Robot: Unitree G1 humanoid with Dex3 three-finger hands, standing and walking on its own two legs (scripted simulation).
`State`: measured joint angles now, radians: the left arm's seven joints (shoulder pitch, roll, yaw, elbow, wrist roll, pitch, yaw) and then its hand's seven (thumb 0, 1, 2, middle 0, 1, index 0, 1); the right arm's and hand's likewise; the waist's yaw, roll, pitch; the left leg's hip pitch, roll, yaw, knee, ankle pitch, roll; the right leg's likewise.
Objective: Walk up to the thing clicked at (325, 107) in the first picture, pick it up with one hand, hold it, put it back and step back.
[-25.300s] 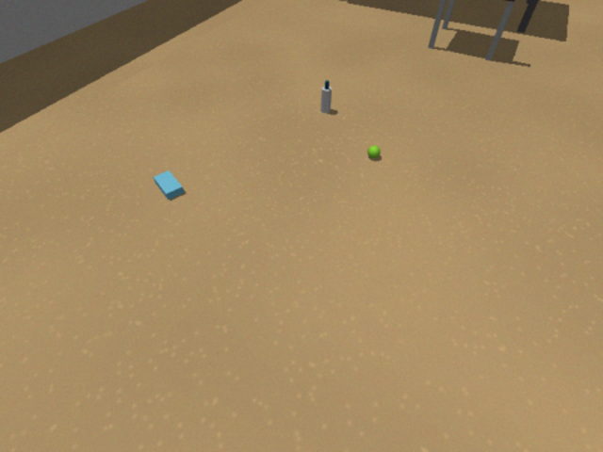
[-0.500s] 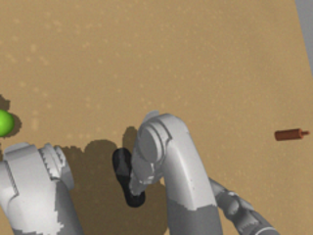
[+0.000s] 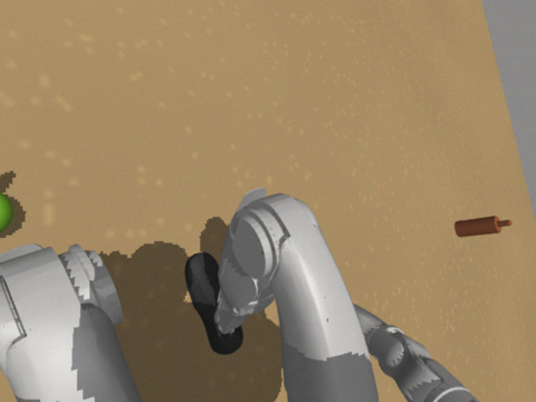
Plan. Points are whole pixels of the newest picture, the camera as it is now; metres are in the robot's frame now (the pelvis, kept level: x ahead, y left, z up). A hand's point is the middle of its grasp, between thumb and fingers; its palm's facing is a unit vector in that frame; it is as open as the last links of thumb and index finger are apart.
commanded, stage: open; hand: left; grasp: from the side
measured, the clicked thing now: out of the picture +0.46 +0.28 -0.19
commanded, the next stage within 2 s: withdraw in 0.18 s
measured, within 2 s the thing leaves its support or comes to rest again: neither
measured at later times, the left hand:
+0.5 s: hand out of the picture +0.46 +0.29 -0.15, palm faces +0.40 -0.91 +0.02, open 15.9 cm
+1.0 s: hand out of the picture +0.39 +0.38 -0.05, palm faces +0.30 -0.91 -0.28, open 17.5 cm
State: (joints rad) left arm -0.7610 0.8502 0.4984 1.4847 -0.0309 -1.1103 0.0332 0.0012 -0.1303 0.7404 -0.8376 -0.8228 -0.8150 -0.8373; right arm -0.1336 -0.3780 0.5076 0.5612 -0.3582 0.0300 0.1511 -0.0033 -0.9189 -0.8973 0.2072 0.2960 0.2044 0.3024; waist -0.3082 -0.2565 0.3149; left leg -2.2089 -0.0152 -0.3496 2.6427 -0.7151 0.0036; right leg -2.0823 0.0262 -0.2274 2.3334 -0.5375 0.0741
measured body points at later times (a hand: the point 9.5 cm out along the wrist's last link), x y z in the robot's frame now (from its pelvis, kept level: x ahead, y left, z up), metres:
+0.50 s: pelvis +0.00 +0.00 +0.00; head +0.24 +0.18 +0.33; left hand +0.43 +0.34 -0.15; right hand +0.14 -0.25 -0.03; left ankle +0.08 +0.12 -0.26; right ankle +0.16 -0.13 -0.26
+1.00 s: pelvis +0.01 +0.00 +0.06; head +0.19 +0.15 +0.44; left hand +0.37 +0.43 -0.03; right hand +0.20 -0.24 -0.02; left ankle +0.08 +0.12 -0.26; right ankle +0.16 -0.13 -0.26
